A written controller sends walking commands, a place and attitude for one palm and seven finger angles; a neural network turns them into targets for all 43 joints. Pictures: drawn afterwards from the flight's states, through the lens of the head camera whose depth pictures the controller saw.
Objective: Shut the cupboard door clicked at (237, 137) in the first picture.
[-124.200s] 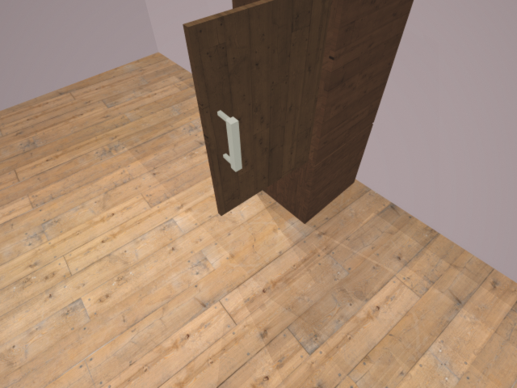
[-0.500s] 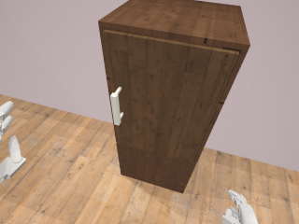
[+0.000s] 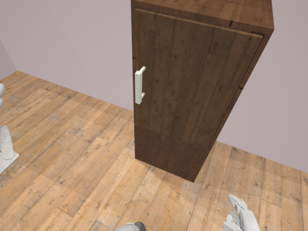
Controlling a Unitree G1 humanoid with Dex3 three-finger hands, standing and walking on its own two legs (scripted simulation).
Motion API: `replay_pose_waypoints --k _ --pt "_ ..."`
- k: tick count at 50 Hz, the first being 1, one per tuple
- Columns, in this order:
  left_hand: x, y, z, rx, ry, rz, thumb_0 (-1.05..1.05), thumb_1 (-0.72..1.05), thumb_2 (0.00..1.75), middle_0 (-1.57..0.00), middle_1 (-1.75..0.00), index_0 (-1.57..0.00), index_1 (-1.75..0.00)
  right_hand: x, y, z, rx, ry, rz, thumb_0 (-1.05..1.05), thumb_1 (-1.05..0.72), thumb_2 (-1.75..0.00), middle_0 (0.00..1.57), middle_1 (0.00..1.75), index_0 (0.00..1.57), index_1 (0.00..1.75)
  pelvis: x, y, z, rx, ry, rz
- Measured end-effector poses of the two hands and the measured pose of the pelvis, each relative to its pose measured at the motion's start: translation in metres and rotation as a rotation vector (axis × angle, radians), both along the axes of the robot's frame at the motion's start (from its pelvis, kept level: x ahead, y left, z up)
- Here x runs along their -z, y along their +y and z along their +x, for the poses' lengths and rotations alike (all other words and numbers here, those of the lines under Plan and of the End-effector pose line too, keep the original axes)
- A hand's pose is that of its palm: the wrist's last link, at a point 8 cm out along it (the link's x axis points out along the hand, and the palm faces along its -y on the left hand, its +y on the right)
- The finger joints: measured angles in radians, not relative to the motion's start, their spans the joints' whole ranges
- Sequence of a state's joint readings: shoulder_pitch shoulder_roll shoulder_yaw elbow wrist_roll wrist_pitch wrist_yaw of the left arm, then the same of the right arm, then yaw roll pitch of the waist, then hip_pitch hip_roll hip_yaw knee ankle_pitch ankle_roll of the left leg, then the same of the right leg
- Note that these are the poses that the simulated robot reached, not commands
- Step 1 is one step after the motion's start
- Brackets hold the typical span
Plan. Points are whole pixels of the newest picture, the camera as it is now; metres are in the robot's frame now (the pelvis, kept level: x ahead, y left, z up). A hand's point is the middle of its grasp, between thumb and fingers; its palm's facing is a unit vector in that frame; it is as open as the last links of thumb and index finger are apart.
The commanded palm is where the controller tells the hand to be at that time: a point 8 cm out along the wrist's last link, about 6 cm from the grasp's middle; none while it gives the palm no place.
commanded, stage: step back with the hand held close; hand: left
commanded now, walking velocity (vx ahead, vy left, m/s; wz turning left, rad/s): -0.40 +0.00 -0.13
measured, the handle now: (140, 85) +0.67 +0.09 -0.02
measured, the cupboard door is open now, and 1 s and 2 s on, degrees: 0 0 0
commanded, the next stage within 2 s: stop stepping back and stand still in 0.10 s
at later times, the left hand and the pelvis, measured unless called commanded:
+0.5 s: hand out of the picture +0.14 +0.25 +0.19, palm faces +0.33 -0.82 -0.47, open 7.4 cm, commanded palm +0.09 +0.30 +0.19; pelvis -0.08 +0.02 +0.00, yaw -6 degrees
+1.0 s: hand out of the picture +0.14 +0.27 +0.19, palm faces +0.35 -0.78 -0.51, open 7.4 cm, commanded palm none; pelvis -0.07 +0.02 +0.01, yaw -6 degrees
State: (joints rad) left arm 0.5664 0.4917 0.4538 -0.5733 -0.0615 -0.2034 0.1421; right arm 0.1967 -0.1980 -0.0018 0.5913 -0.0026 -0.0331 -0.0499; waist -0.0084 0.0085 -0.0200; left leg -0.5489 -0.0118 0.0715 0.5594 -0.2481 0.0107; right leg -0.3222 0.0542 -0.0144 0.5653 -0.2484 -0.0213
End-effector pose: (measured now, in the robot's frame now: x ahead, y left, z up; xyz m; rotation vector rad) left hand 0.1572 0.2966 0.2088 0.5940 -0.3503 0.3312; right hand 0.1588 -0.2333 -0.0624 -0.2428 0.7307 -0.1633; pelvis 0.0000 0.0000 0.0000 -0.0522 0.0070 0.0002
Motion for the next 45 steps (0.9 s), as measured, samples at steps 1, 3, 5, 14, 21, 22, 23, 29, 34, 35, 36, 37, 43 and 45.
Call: replay_pose_waypoints --k 1,3,5,14,21,22,23,29,34,35,36,37,43,45 --pt "0.000 0.001 -0.007 -0.008 -0.016 -0.004 0.01 0.89 0.90 -0.21 -0.30 -0.21 -0.31 -0.001 -0.002 -0.004 0.002 0.000 -0.006 0.01 -0.90 -0.90 0.20 0.30 0.20 0.30 0.000 0.001 -0.003 0.008 -0.007 0.005" --pt "0.002 0.006 -0.018 -0.027 -0.043 -0.029 0.01 0.89 0.90 -0.21 -0.30 -0.21 -0.31 -0.002 -0.005 -0.015 0.018 0.014 -0.020 0.01 -0.90 -0.90 0.20 0.30 0.20 0.30 0.000 0.004 -0.006 0.022 -0.013 0.018" --pt "0.006 0.012 -0.024 -0.041 -0.071 -0.070 0.01 0.89 0.90 -0.21 -0.30 -0.21 -0.31 -0.005 -0.006 -0.027 0.030 0.030 -0.045 0.01 -0.91 -0.90 0.20 0.30 0.20 0.30 -0.001 0.009 -0.009 0.027 -0.009 0.027" --pt "0.025 0.031 -0.024 -0.021 -0.021 -0.096 0.01 0.89 0.90 -0.21 -0.30 -0.20 -0.31 0.001 0.014 -0.080 0.063 0.031 -0.031 0.01 -0.91 -0.90 0.20 0.30 0.20 0.30 0.001 0.023 -0.064 0.045 0.020 -0.002" --pt "0.008 -0.006 -0.054 0.110 0.003 -0.011 0.01 0.89 0.90 -0.21 -0.30 -0.21 -0.31 0.013 0.024 -0.126 0.074 0.039 0.047 0.01 -0.90 -0.90 0.20 0.30 0.20 0.30 0.004 0.016 -0.083 0.104 0.066 0.028" --pt "0.005 -0.007 -0.056 0.115 0.005 -0.011 0.01 0.89 0.90 -0.21 -0.30 -0.21 -0.31 0.016 0.023 -0.133 0.078 0.059 0.048 0.01 -0.90 -0.90 0.20 0.30 0.20 0.30 0.002 0.016 -0.085 0.102 0.055 0.020" --pt "0.003 -0.007 -0.057 0.113 0.002 -0.012 0.01 0.89 0.90 -0.21 -0.30 -0.21 -0.31 0.019 0.022 -0.140 0.085 0.076 0.049 0.01 -0.90 -0.90 0.20 0.30 0.20 0.30 0.001 0.017 -0.085 0.100 0.042 0.017" --pt "0.008 0.017 -0.053 0.028 -0.026 -0.064 0.01 0.88 0.90 -0.22 -0.30 -0.21 -0.31 0.029 0.007 -0.166 0.187 0.096 0.037 0.02 -0.90 -0.90 0.20 0.30 0.20 0.30 0.004 0.022 -0.078 0.105 -0.032 0.025" --pt "0.029 0.027 -0.042 -0.006 0.004 -0.166 0.01 0.89 0.90 -0.21 -0.30 -0.21 -0.31 0.024 0.001 -0.167 0.216 0.077 -0.002 0.02 -0.91 -0.90 0.20 0.30 0.20 0.30 0.003 0.029 -0.074 0.094 -0.037 0.027" --pt "0.032 0.025 -0.040 0.001 0.012 -0.178 0.01 0.89 0.90 -0.21 -0.30 -0.21 -0.31 0.022 0.001 -0.165 0.213 0.076 -0.009 0.02 -0.91 -0.90 0.20 0.30 0.20 0.30 0.003 0.030 -0.074 0.091 -0.033 0.028" --pt "0.033 0.023 -0.038 0.010 0.021 -0.184 0.01 0.89 0.90 -0.21 -0.30 -0.20 -0.31 0.019 0.002 -0.163 0.208 0.074 -0.014 0.02 -0.91 -0.90 0.20 0.30 0.20 0.30 0.002 0.030 -0.075 0.090 -0.029 0.029" --pt "0.034 0.021 -0.037 0.022 0.028 -0.183 0.01 0.89 0.90 -0.21 -0.30 -0.20 -0.31 0.016 0.004 -0.161 0.201 0.071 -0.018 0.02 -0.91 -0.90 0.20 0.30 0.20 0.30 0.001 0.030 -0.076 0.089 -0.023 0.032" --pt "0.014 0.007 -0.043 0.086 0.062 -0.068 0.01 0.89 0.90 -0.21 -0.30 -0.21 -0.31 0.002 0.015 -0.137 0.135 0.026 0.001 0.02 -0.91 -0.90 0.20 0.30 0.20 0.30 -0.007 0.025 -0.083 0.084 0.023 0.043" --pt "0.006 0.006 -0.049 0.083 0.075 -0.021 0.01 0.89 0.90 -0.21 -0.30 -0.21 -0.31 0.003 0.017 -0.127 0.116 0.015 0.020 0.01 -0.91 -0.90 0.20 0.30 0.20 0.30 -0.008 0.023 -0.082 0.085 0.029 0.041"
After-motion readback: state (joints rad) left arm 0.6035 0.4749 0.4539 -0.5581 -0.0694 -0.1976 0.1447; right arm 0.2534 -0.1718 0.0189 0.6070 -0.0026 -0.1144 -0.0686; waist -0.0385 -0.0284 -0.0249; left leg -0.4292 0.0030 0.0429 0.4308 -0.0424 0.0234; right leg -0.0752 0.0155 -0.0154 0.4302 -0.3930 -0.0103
